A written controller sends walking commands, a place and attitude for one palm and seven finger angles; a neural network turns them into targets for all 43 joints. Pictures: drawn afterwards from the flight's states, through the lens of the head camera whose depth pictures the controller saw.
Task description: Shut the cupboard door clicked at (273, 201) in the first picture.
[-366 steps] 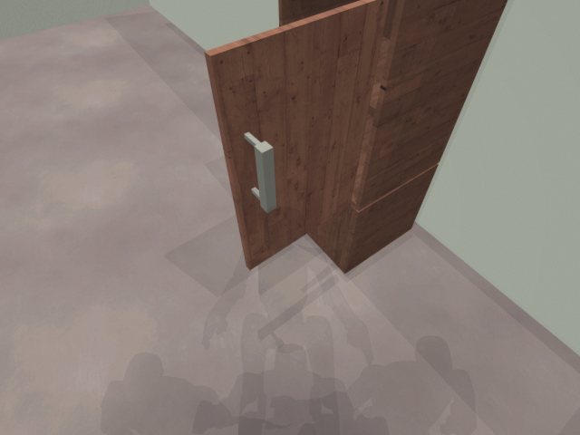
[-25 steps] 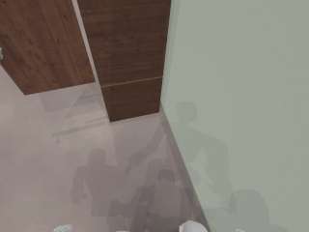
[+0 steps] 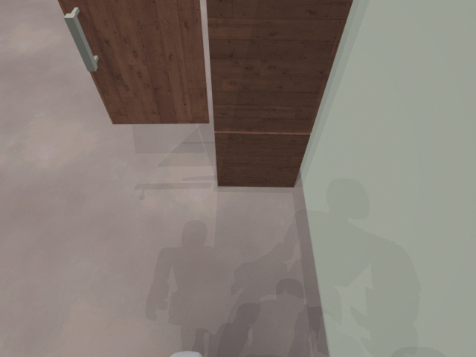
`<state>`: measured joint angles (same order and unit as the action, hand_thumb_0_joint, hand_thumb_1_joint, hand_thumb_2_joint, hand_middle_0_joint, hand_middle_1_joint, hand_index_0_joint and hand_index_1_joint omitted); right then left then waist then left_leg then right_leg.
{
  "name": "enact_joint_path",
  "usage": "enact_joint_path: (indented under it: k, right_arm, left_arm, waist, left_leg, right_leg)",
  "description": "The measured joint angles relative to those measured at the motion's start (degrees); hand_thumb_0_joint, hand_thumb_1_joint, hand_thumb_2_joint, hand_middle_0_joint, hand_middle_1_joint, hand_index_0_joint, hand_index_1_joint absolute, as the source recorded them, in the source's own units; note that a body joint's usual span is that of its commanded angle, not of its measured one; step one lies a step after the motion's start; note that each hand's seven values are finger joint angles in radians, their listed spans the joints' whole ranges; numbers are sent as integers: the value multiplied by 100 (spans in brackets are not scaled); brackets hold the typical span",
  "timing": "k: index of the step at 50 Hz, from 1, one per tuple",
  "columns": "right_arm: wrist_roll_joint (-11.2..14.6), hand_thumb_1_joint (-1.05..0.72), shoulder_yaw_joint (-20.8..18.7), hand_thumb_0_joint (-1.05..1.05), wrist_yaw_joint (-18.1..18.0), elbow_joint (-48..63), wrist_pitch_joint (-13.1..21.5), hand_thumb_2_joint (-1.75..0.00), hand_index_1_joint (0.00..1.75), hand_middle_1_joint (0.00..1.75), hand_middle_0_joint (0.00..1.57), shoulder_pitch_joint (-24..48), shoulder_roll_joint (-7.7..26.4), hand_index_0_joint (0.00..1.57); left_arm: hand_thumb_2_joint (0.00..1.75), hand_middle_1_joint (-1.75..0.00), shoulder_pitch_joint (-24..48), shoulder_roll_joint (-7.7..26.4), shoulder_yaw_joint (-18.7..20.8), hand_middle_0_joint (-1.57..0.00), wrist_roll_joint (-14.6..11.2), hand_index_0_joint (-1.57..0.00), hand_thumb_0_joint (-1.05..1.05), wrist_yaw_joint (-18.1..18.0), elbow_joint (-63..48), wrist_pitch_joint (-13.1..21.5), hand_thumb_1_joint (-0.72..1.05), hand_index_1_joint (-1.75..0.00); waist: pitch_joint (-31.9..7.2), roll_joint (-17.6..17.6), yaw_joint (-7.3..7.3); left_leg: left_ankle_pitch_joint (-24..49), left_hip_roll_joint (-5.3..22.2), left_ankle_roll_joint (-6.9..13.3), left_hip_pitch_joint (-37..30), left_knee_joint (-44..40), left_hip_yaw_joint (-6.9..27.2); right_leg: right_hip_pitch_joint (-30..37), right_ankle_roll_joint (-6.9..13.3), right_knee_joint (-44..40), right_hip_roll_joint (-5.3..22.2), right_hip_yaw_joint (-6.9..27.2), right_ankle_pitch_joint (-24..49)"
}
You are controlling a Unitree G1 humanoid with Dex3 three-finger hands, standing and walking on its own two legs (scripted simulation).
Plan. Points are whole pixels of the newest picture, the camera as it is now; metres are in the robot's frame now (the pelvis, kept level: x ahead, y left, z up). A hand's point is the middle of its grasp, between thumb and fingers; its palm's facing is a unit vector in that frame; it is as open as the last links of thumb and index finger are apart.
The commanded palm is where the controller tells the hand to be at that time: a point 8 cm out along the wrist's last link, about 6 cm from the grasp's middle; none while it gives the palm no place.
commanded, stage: take the last steps up to it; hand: left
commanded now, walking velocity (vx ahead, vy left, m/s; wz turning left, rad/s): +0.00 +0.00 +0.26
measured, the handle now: (84, 40) +0.89 +0.52 +0.02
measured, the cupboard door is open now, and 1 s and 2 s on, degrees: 92 92 92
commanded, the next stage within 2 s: come to a stop and stand still in 1.44 s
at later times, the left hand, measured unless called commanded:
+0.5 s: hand out of the picture +0.06 +0.19 -0.15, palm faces +0.22 -0.94 -0.25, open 7.4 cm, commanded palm none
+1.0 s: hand (89, 323) +0.18 +0.31 -0.17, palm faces +0.25 -0.94 -0.22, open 7.4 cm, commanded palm none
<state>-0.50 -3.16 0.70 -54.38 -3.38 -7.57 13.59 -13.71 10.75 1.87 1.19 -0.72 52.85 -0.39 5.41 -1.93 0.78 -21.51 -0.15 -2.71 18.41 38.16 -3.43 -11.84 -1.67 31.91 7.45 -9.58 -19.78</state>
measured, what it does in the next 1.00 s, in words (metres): walks ahead: left foot, then right foot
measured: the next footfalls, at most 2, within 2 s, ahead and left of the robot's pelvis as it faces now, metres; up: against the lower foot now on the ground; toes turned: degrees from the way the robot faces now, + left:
left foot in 0.02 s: +0.04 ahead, +0.11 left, +0.00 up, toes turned +4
right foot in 0.38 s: +0.08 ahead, -0.12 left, +0.00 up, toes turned +0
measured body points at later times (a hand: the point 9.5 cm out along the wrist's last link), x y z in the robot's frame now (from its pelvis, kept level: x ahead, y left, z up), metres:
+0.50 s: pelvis +0.05 +0.00 +0.00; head +0.07 -0.03 +0.45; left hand +0.05 +0.24 -0.13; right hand +0.12 -0.25 -0.16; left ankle +0.01 +0.12 -0.66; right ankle +0.04 -0.12 -0.73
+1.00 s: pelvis +0.20 +0.11 +0.00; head +0.23 +0.11 +0.45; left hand +0.17 +0.36 -0.15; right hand +0.32 -0.10 -0.15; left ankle +0.20 +0.21 -0.73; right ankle +0.22 +0.01 -0.66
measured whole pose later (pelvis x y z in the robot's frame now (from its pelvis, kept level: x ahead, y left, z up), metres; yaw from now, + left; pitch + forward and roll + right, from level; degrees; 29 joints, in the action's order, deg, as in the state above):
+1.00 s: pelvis +0.20 +0.11 +0.00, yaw +10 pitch +0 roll +2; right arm -1.5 -2.1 -1.2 -56.1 3.4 -11.5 10.3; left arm -14.9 10.6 3.6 1.3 0.5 60.2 0.0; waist 2.9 -1.2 2.2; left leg -13.1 -0.6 2.5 13.9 26.6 -9.8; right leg -30.2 0.3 64.2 7.2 -5.3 -20.9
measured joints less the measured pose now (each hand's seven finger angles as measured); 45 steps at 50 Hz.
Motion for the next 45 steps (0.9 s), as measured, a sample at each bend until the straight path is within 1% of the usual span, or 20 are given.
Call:
enact_joint_path:
  k: [1,2,4,7,10,14,18,19,20,21,24,26,30,33,36,39,40,42,43,45]
  right_arm:
    - [-6,-91,24,1,1,30,48,-90,30,30,19,14,5,20]
    - [-26,-91,30,1,-11,46,110,-90,30,30,19,37,-15,20]
    - [-63,-91,77,0,-55,63,159,-90,30,30,19,101,-114,20]
    - [-103,-91,157,0,-136,87,209,-90,30,30,20,81,-216,20]
    - [-104,-91,199,0,-169,63,280,-90,30,30,20,-34,-260,21]
    - [-110,-90,202,0,-137,-45,310,-90,30,30,20,-273,-262,21]
    - [-89,-90,166,0,-99,-190,252,-90,30,30,20,-538,-218,21]
    - [-58,-90,149,0,-88,-213,236,-90,30,30,20,-630,-216,21]
    - [-41,-90,121,0,-74,-267,199,-90,30,30,20,-682,-184,21]
    - [-56,-90,92,0,-50,-337,139,-90,30,30,20,-716,-128,21]
    - [-109,-91,3,1,40,-486,6,-90,30,30,20,-738,4,21]
    - [-118,-91,-40,1,84,-487,-15,-90,30,30,20,-680,27,20]
    - [-92,-91,-65,1,141,-390,65,-90,30,30,19,-554,14,20]
    - [-71,-91,-55,1,169,-348,107,-90,30,29,19,-422,16,20]
    - [-58,-91,-13,1,199,-309,153,-90,30,29,19,-245,-13,20]
    - [-70,-91,61,1,196,-194,310,-90,30,29,19,-87,-66,20]
    - [-95,-91,79,1,181,-111,410,-90,30,29,19,-69,-36,20]
    - [-108,-91,78,0,52,-47,543,-90,30,30,19,20,-165,20]
    - [-112,-91,109,0,9,-34,569,-90,30,29,19,24,-241,20]
    - [-117,-91,171,0,-53,-42,592,-90,30,30,19,-60,-361,20]
  left_arm:
    - [90,-30,-67,26,15,-20,-25,-20,1,8,39,-18,90,-30]
    - [90,-30,-96,73,35,-20,-56,-20,1,15,90,-61,90,-30]
    - [90,-30,-54,198,77,-20,-84,-20,1,-13,211,-210,91,-30]
    - [90,-30,6,294,140,-20,-51,-20,1,-3,351,-337,91,-30]
    - [90,-30,70,304,171,-20,-25,-20,1,72,393,-307,91,-30]
    - [90,-30,123,240,166,-20,-13,-20,1,162,352,-208,91,-30]
    - [90,-30,131,159,148,-20,-8,-20,1,215,260,-42,91,-30]
    - [90,-30,98,169,147,-20,10,-20,1,214,211,37,91,-30]
    - [90,-30,102,130,148,-20,25,-20,1,190,209,108,91,-30]
    - [90,-30,91,60,134,-20,21,-20,1,160,220,150,91,-30]
    - [90,-30,-161,-116,90,-20,1,-20,0,100,283,235,91,-30]
    - [90,-30,-362,-183,74,-20,-13,-20,0,78,403,268,91,-30]
    - [90,-30,-654,-278,32,-20,-8,-20,0,74,673,353,91,-30]
    - [90,-30,-813,-332,14,-20,12,-20,0,83,835,396,91,-30]
    - [90,-30,-949,-322,30,-20,43,-20,0,83,974,380,91,-30]
    - [90,-30,-1120,-261,75,-20,40,-20,1,85,1105,311,90,-30]
    - [90,-30,-1199,-272,82,-20,24,-20,1,97,1133,272,90,-30]
    - [90,-30,-1051,-169,98,-20,-9,-20,1,93,1209,104,91,-30]
    - [90,-30,-951,-112,114,-20,-17,-20,1,83,1203,48,91,-30]
    - [90,-30,-723,-28,144,-20,-12,-20,1,80,1138,13,91,-30]
  waist:
    - [-27,13,10]
    - [-47,-14,2]
    - [-3,-144,55]
    - [-35,-127,105]
    - [-93,9,115]
    - [-205,215,83]
    - [-289,360,24]
    - [-334,319,25]
    - [-327,353,38]
    - [-311,432,34]
    - [-384,515,50]
    - [-425,445,19]
    - [-393,238,0]
    - [-325,167,86]
    - [-245,121,223]
    - [-202,60,305]
    - [-235,162,291]
    - [-127,74,223]
    - [-93,18,230]
    - [-118,-21,225]
  left_leg:
    - [440,20,56,-192,-458,-15]
    - [539,-8,304,-208,-559,-4]
    - [404,-81,498,-122,-349,17]
    - [411,-66,498,-191,-493,100]
    - [588,-50,479,-331,-813,220]
    - [686,-48,463,-501,-1080,347]
    - [484,-93,394,-520,-848,429]
    - [203,-151,410,-401,-538,413]
    - [-224,-162,390,-228,-7,421]
    - [-475,-158,364,-12,647,464]
    - [-85,-59,255,642,2114,397]
    - [395,90,155,978,2486,318]
    - [869,344,-10,1307,2077,197]
    - [953,424,-32,1329,1307,67]
    - [895,400,43,1145,421,-101]
    - [856,260,198,644,-514,-296]
    - [1012,295,307,520,-683,-259]
    - [948,207,429,615,-188,-304]
    - [827,175,457,534,-131,-366]
    - [717,130,476,296,-296,-459]
  right_leg:
    - [-63,-42,187,2,-50,-110]
    - [-195,-92,480,39,-43,-225]
    - [-534,-144,1318,-1,317,-917]
    - [-964,-137,2328,-170,623,-1065]
    - [-1180,-102,2666,-261,702,-851]
    - [-1079,-60,2029,-305,624,-757]
    - [-527,-23,552,-415,472,-415]
    - [-362,39,121,-386,490,-262]
    - [-357,102,142,-366,456,131]
    - [-309,148,244,-357,368,172]
    - [19,159,-30,-300,238,70]
    - [259,98,-434,-244,224,179]
    - [706,7,-1139,-78,150,377]
    - [958,-123,-1362,56,45,337]
    - [1136,-302,-1292,188,-59,113]
    - [1137,-466,-726,371,-59,-364]
    - [922,-384,-137,378,-55,-597]
    - [204,-123,1694,352,426,-1039]
    - [-193,3,2519,272,616,-1046]
    - [-903,137,3537,125,675,-761]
